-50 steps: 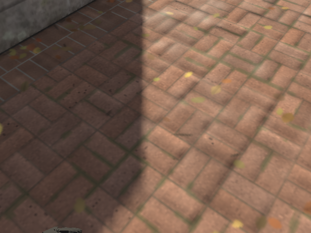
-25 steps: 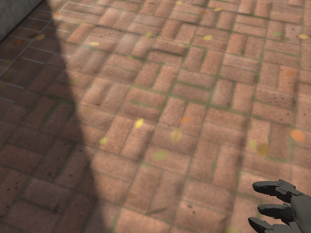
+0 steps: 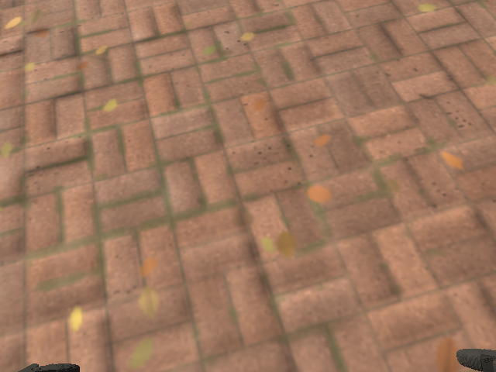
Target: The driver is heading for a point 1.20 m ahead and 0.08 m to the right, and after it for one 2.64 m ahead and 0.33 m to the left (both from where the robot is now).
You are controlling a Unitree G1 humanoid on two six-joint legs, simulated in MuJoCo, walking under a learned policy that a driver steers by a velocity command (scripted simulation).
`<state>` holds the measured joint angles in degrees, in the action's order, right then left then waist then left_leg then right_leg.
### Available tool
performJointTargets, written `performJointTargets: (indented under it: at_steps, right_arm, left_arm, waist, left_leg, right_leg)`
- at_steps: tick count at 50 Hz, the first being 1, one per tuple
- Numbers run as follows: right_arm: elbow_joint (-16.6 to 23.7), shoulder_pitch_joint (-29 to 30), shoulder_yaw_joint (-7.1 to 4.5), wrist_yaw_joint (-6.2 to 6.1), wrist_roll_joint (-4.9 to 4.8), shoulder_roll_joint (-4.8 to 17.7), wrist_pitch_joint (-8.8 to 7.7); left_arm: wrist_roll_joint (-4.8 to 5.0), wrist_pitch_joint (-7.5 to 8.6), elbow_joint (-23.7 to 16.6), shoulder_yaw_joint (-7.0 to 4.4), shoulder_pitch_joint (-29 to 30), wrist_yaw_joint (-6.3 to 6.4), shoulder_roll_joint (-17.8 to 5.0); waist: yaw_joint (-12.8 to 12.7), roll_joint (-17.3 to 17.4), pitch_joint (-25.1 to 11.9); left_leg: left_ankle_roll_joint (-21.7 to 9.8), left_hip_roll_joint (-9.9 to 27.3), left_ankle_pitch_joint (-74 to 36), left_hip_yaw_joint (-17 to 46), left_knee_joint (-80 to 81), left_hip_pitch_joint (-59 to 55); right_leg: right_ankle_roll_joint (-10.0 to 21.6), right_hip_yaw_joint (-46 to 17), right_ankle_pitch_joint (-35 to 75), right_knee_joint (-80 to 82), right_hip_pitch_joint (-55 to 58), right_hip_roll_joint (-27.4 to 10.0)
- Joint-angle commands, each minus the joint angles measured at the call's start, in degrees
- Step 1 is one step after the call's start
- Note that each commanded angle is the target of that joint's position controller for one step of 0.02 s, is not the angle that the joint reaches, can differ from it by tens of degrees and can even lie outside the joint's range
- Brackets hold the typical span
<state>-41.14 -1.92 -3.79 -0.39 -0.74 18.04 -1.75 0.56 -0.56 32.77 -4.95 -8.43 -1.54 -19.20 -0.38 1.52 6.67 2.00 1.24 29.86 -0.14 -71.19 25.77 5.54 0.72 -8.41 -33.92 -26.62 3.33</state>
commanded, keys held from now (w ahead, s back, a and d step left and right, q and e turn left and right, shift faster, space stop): shift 0.70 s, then w+shift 0.30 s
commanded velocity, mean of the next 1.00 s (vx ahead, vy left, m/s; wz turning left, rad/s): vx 0.15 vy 0.00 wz -0.16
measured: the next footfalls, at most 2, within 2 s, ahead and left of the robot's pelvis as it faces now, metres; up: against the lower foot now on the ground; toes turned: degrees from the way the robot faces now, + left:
left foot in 0.28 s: +0.11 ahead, +0.18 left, +0.00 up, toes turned -6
right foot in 1.02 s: +0.23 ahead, -0.12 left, +0.00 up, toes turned -10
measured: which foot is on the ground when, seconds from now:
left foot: up 0.00-0.26, down 0.28-1.00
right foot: down 0.00-0.76, up 0.78-1.00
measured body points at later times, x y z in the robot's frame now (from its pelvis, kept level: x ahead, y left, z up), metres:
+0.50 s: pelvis +0.06 +0.07 +0.01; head +0.07 +0.07 +0.46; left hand +0.25 +0.30 -0.09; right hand +0.16 -0.19 -0.10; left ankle +0.07 +0.18 -0.72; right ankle +0.09 -0.07 -0.72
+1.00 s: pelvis +0.16 +0.02 +0.01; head +0.17 +0.00 +0.46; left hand +0.36 +0.25 -0.07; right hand +0.13 -0.27 -0.12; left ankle +0.07 +0.18 -0.72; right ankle +0.19 -0.11 -0.71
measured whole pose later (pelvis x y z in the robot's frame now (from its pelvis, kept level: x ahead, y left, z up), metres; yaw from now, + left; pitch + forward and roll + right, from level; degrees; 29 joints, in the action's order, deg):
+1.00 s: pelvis +0.16 +0.02 +0.01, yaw -7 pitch +2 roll +0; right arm -47.2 -23.1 -4.3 1.3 1.0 17.5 -2.8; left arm -1.7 3.2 39.2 -3.7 -11.4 -3.1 -14.9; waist 3.3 2.7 -1.9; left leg -0.7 3.9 21.9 -0.8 -22.9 3.6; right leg 2.7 3.0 -16.5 -34.7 -23.5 -2.1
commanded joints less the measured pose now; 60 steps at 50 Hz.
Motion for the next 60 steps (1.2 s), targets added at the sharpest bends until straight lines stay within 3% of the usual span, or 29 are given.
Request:
performJointTargets:
  at_steps: [1, 3, 6, 11, 13, 14, 15, 16, 17, 20, 23, 30, 35, 36, 38, 40, 41, 43, 46, 47, 48, 50, 51, 52, 53, 54, 55, 57, 60]
  right_arm:
    - [2.89, -2.01, -1.99, -0.69, 0.65, 7.75, 0.44]
    - [2.18, -3.58, -1.35, -0.58, 0.79, 5.25, 1.11]
    - [1.78, -3.92, -0.08, -0.62, 0.71, 2.34, 1.59]
    - [2.5, -2.81, -0.02, -0.12, 0.5, 2.58, 1.98]
    - [1.89, -5.33, 0.19, 0.54, 0.97, 1.11, 1.49]
    - [1.63, -6.42, 0.33, 0.93, 1.89, 0.82, 1.23]
    - [2.39, -6.8, -0.12, 0.97, 3.42, 4.38, 0.94]
    - [2.42, -3.92, -0.52, 0.86, 4.09, 7.01, 0.86]
    - [3.77, -0.4, 0.06, 0.61, 3.88, 4.49, 0.47]
    - [3.23, -0.99, 0.38, 0.21, 1.76, 3.3, -0.43]
    - [2.32, -5.32, 0.93, 0.19, 2.16, 2.01, -0.38]
    - [2.62, -7.77, 1.16, 0.17, 1.74, 0.85, -0.26]
    - [2.58, -7.93, 1.34, 0.63, 1.65, -0.16, -0.23]
    - [1.83, -9.69, 1.27, 0.66, 1.66, -0.12, -0.02]
    - [1.07, -13.42, -0.25, 0.45, 0.17, 4.16, 0.37]
    - [-0.09, -16.12, -1.88, -0.26, -0.72, 8.97, -0.79]
    - [-0.74, -17.91, -1.98, -0.58, -0.34, 8.57, -1.7]
    - [-0.66, -17.63, -1.52, -0.44, -0.22, 6.5, -3.01]
    - [0.02, -14.17, -1.67, 0.56, -0.96, 6.85, -2.84]
    - [-1.16, -14.82, -2.19, 1.56, 3.15, 7.59, -2.15]
    - [-1.66, -14.99, -2.6, 2.03, 3.01, 7.93, -1.8]
    - [-2.05, -14.21, -2.29, 2.18, 2.22, 6.63, -1.76]
    - [-1.31, -11.53, -1.49, 2.2, 2.93, 4.44, -2.02]
    - [3.33, -7.14, 0.57, 2.05, 2.9, -3.35, -2.43]
    - [5.27, -7.47, 0.19, 1.77, 2.04, -1.39, -2.59]
    - [5.32, -6.69, -0.27, 1.99, 1.88, 1.2, -2.41]
    - [4.19, -7.95, -0.51, 2.65, 2.68, 3.05, -2.49]
    - [2.08, -11.66, -0.35, 3.71, 3.82, 2.91, -1.62]
    - [3.29, -7.53, 0.15, 4.51, 3.2, 1.79, -0.09]
  left_arm:
    - [-0.16, 0.87, -5.37, -1.64, 1.7, 1.6, -7.14]
    - [-1.34, 0.57, -5.13, -1.67, 1.84, 2.42, -7.52]
    - [-1.19, 0.03, -4.27, -1.56, 1.11, 3.19, -7.0]
    - [-1.43, -0.71, -3.07, -0.52, 0.78, 2.6, -4.7]
    - [-1.04, -0.75, -2.54, 0.35, 1.88, 2.37, -2.72]
    - [-1.1, -0.6, -1.57, 0.95, -0.04, 2.37, -0.75]
    - [-1.57, -0.42, -1.06, 1.38, -2.62, 2.55, 1.28]
    - [-1.21, -0.09, -1.68, 0.92, -4.78, 2.41, 0.66]
    - [-1.58, 0.2, -1.71, 0.29, -2.13, 2.57, -2.03]
    - [-2.1, -0.43, -0.83, 0.36, 1.22, 2.49, 0.02]
    - [-1.69, -0.74, 0.28, 0.62, -0.04, 1.97, 0.89]
    - [-1.49, 0.65, 2.48, 0.43, -0.63, 2.31, 1.11]
    - [-1.36, 0.64, 3.41, 0.4, -1.62, 2.77, 1.28]
    - [-1.25, 0.43, 4.44, 0.5, -3.72, 2.88, 1.82]
    - [-0.09, 0.99, 3.74, -0.36, -3.12, 2.56, -0.39]
    - [2.21, 3.46, 0.84, 0.17, 3.61, 1.86, 1.01]
    - [2.18, 4.49, 0.18, -0.06, 5.89, 1.71, 0.11]
    - [1.74, 5.86, 0.67, 0.2, 4.19, 1.16, 0.98]
    - [1.05, 6.74, 1.62, 0.9, 3.73, -0.03, 2.28]
    - [-4.04, 4.81, 1.58, 1.2, 3.46, -2.03, 2.74]
    - [-3.84, 3.97, 2.39, 0.97, 0.95, -2.71, 2.94]
    - [-3.15, 3.6, 6.35, -0.25, -10.79, -1.79, 0.15]
    - [-3.45, 4.17, 9.95, -1.5, -23.79, -0.88, -2.95]
    - [-4.86, 4.93, 10.17, -2.28, -32.3, 0.18, -10.62]
    - [-4.34, 4.95, 8.12, -2.02, -25.1, 1.03, -11.04]
    - [-3.73, 4.77, 7.53, -1.33, -18.18, 1.2, -8.72]
    - [-2.86, 5.17, 7.44, -0.58, -15.57, 0.84, -5.97]
    - [-2.26, 5.78, 7.67, 0.63, -12.48, 0.8, -3.17]
    - [-1.87, 6.69, 10.36, 1.08, -15.53, 0.85, -1.9]
  waist:
    - [1.73, -3.12, -15.5]
    - [2.14, -4.08, -16.27]
    - [1.21, -5.34, -17.65]
    - [-0.7, -9.29, -15.19]
    - [1.36, -9.63, -14.08]
    - [1.63, -8.64, -13.44]
    - [-0.28, -1.6, -12.54]
    - [-4.2, 10.53, -9.81]
    - [-2.91, 11.48, -8.5]
    - [-1.61, 7.62, -8.37]
    - [-0.64, 4.91, -8.03]
    - [1.08, -2.09, -8.84]
    - [1.02, -2.68, -9.66]
    - [1.09, -1.73, -11.88]
    - [2.43, 2.98, -5.27]
    - [4.1, 8.81, 2.91]
    - [5.3, 7.07, 3.79]
    - [4.09, 4.77, 0.07]
    - [3.03, 5.69, -3.1]
    - [2.8, 5.21, -3.85]
    - [1.88, 7.35, -4.0]
    - [-4.22, 2.8, -6.8]
    - [-11.55, -4.53, -11.47]
    - [-14.27, -22.59, -15.94]
    - [-10.28, -18.33, -12.63]
    - [-5.78, -9.53, -6.53]
    - [-3.75, -4.9, -6.52]
    - [-0.23, -6.47, -5.54]
    - [-0.22, -6.23, -1.18]
  left_leg:
    - [-0.24, 2.94, -3.66, 4.23, 2.52, 6.63]
    - [0.91, 1.51, -5.84, 2.12, 7.54, 2.83]
    - [2.16, 1.04, -8.63, 1.72, 16.21, -0.32]
    - [1.06, 0.46, -10.22, 0.91, 26.27, -4.33]
    - [-0.61, -0.41, -15.99, -0.86, 37.42, -10.78]
    - [-1.76, 0.12, -20.24, -0.52, 43.53, -14.35]
    - [-4.44, 8.15, -25.52, 8.56, 47.7, -15.39]
    - [-11.44, 15.72, -26.03, 17.45, 51.79, -9.28]
    - [-13.84, 17.04, -20.51, 20.03, 54.66, -3.64]
    - [-7.53, 9.13, -13.21, 11.4, 51.47, -4.79]
    - [-5.21, 6.21, -6.39, 7.75, 51.5, -4.05]
    - [-5.06, 3.37, -13.79, 3.57, 46.6, -9.06]
    - [-4.85, 2.49, -17.07, 2.31, 45.28, -9.65]
    - [-5.41, 1.9, -7.08, 1.95, 46.43, -10.36]
    - [-10.38, 6.63, 18.38, 11.07, 52.52, -10.72]
    - [-17.97, 20.87, 26.09, 30.61, 63.72, -14.36]
    - [-19.26, 23.14, 20.86, 33.31, 64.94, -17.83]
    - [-17.79, 21.55, 12.77, 29.42, 63.38, -25.54]
    - [-13.27, 13.06, -0.59, 13.19, 62.87, -18.06]
    - [-11.94, 8.81, -0.34, 7.3, 63.18, -13.44]
    - [-11.79, 8.48, -0.54, 5.66, 62.22, -9.95]
    - [-10.74, 6.82, -7.85, 2.1, 51.22, -1.35]
    - [-9.61, 3.14, -14.94, -2.26, 32.46, 5.54]
    - [-7.65, -3.0, 2.6, -2.08, 7.35, 18.13]
    - [-8.61, -6.23, -0.64, 7.31, -1.92, 27.6]
    - [-9.12, -0.09, -8.27, 7.16, -4.7, 31.87]
    - [-8.41, 2.79, -13.11, 5.16, -1.26, 27.46]
    - [-5.84, 5.35, -15.99, 3.49, 3.95, 20.38]
    - [-3.59, 5.9, -21.83, 1.61, 7.43, 23.36]
  right_leg:
    - [10.28, -21.17, 18.8, 13.34, 15.2, -15.95]
    - [10.1, -17.54, 24.15, 12.81, 11.84, -13.71]
    - [9.68, -15.58, 21.53, 11.8, 11.12, -12.65]
    - [7.91, -18.89, 3.11, 11.29, 8.63, -12.9]
    - [5.3, -18.56, -1.35, 8.99, 6.06, -11.33]
    - [2.33, -17.27, -4.85, 7.36, 4.63, -8.93]
    - [-1.8, -13.31, -11.96, -0.26, 2.38, -3.99]
    - [-4.47, -6.86, -17.19, -2.88, 1.67, 0.49]
    - [-5.9, -6.59, -16.08, -5.11, 6.13, -1.87]
    - [-5.89, -5.97, -3.93, 1.76, 12.41, -2.94]
    - [-4.59, -7.44, -2.58, 3.84, 14.78, -3.74]
    - [-4.5, -9.18, 2.82, 4.96, 12.53, -4.84]
    - [-4.33, -9.75, 5.76, 4.44, 13.64, -5.26]
    - [-4.03, -8.0, -4.63, 3.79, 14.2, -3.75]
    - [-3.12, -4.39, -26.84, -1.51, 1.63, -1.36]
    - [-2.88, -1.27, -16.8, -12.36, -12.13, -4.34]
    - [-2.36, -3.87, -17.47, -17.54, -18.11, -6.89]
    - [-1.52, -4.85, -15.65, -20.32, -23.44, -9.47]
    - [-2.63, 0.42, -11.13, -7.7, -7.28, -7.44]
    - [-3.26, 4.72, -10.85, -2.57, 1.56, -3.47]
    - [-3.34, 7.09, -6.71, 0.06, 9.06, -1.93]
    - [-2.73, 8.57, -5.49, 2.61, 27.15, 0.27]
    - [-1.77, 2.58, -11.38, 4.03, 39.49, -3.82]
    - [1.43, -26.69, -40.09, 16.83, 43.84, -21.58]
    - [5.76, -50.15, -50.15, 27.4, 37.81, -25.63]
    - [6.14, -42.89, -45.91, 24.48, 34.53, -26.3]
    - [4.95, -34.7, -38.04, 22.94, 29.71, -22.88]
    - [3.44, -24.46, -30.11, 26.13, 22.39, -17.26]
    - [4.98, -18.09, -21.7, 30.45, 20.73, -15.12]
Keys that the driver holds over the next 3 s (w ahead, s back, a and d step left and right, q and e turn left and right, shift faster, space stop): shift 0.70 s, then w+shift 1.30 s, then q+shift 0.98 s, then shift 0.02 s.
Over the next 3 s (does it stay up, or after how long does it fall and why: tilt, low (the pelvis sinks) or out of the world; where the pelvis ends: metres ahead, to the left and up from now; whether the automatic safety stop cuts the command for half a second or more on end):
stays up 1.46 -0.21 0.01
